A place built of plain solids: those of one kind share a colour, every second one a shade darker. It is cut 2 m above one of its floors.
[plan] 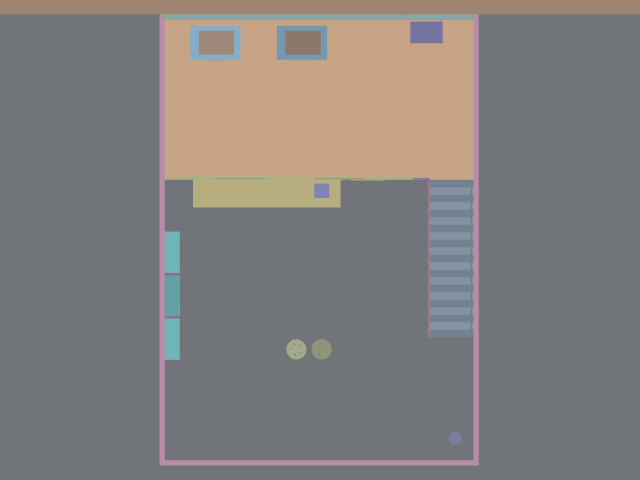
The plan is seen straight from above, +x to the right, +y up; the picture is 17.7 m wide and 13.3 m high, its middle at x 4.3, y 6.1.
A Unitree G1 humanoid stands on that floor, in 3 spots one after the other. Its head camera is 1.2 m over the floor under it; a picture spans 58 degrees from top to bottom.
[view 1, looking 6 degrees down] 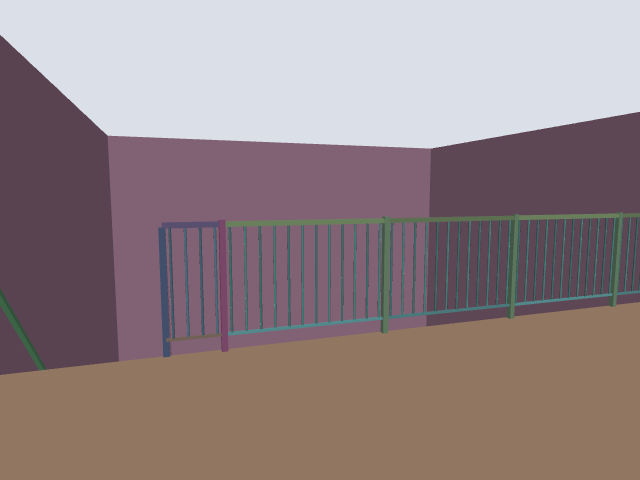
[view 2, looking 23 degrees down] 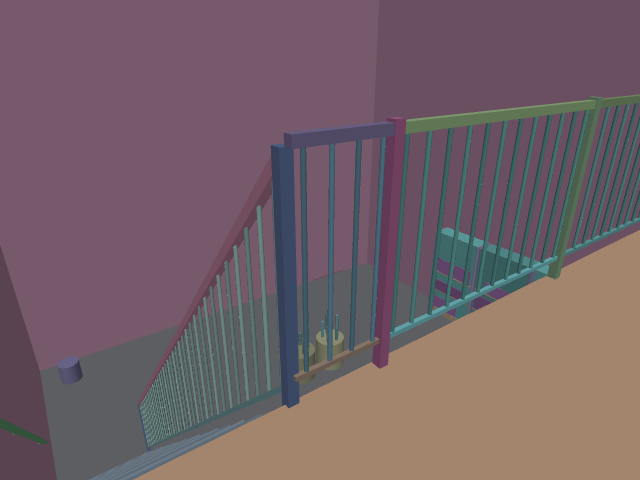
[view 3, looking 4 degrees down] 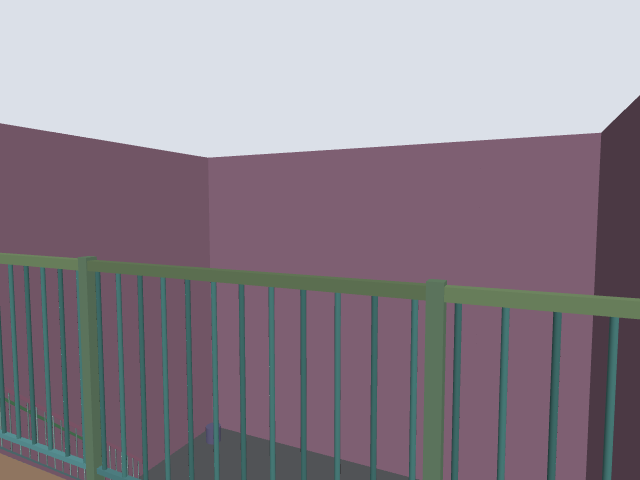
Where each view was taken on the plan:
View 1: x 7.25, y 11.10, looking -109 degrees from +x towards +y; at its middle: wall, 11.81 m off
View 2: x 7.95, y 8.87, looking -125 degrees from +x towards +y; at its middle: wall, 11.77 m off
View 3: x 1.20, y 8.97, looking -65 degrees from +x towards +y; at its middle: wall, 9.92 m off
